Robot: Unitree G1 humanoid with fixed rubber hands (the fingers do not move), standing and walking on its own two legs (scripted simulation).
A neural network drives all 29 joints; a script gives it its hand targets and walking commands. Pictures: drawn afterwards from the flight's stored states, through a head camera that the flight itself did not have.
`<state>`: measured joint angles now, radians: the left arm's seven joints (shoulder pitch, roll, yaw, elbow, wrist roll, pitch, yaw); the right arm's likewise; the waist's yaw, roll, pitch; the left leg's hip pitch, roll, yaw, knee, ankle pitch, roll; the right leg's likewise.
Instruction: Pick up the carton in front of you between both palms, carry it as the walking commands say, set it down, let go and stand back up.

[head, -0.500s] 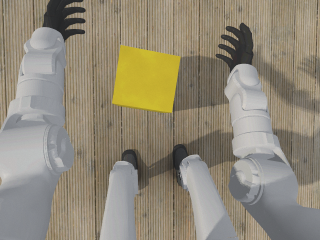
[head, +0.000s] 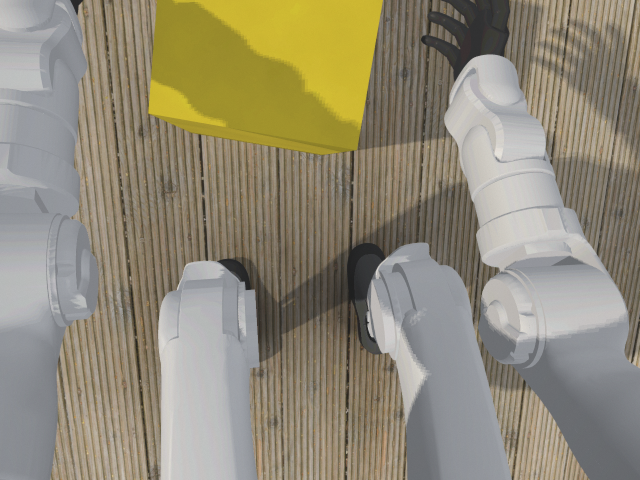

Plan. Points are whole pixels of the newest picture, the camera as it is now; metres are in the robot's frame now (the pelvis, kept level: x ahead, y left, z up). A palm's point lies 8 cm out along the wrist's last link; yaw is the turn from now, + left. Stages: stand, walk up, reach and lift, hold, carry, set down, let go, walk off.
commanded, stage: reach and lift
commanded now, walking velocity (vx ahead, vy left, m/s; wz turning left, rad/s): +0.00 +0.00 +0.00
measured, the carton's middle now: (268, 60) +0.54 +0.05 -0.31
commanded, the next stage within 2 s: none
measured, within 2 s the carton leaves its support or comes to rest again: leaves its support in 1.04 s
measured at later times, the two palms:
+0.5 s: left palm (112, 10) +0.56 +0.21 -0.24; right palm (436, 55) +0.53 -0.14 -0.22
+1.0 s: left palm (134, 9) +0.56 +0.19 -0.23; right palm (420, 47) +0.53 -0.11 -0.21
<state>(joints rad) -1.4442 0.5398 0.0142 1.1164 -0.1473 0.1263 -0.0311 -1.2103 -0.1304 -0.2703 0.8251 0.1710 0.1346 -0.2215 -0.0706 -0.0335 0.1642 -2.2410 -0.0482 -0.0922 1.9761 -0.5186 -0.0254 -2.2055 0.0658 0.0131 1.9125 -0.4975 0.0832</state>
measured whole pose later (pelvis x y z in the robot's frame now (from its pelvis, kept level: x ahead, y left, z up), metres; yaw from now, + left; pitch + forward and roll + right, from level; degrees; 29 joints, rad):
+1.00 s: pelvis +0.00 +0.01 -0.06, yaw -1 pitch +37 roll -6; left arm -1.59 0.40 0.03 1.25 0.00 0.18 -0.02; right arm -1.41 -0.09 -0.47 1.01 0.00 0.16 -0.17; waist -0.03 -0.07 0.31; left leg -2.29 -0.01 -0.06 2.23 -0.58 0.01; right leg -2.26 0.11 0.03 2.15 -0.56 0.12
